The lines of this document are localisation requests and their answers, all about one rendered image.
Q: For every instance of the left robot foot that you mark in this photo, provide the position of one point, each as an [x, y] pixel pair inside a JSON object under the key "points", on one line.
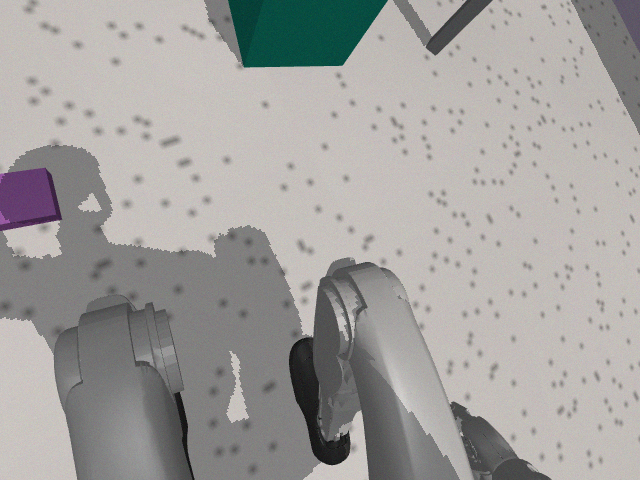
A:
{"points": [[184, 425]]}

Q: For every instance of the right robot foot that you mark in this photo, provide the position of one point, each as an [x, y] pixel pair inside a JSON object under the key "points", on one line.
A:
{"points": [[306, 389]]}

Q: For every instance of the right robot arm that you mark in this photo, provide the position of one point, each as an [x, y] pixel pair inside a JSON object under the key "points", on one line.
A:
{"points": [[517, 469]]}

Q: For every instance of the right robot hand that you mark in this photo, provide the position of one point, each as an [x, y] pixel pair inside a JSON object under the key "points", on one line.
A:
{"points": [[486, 449]]}

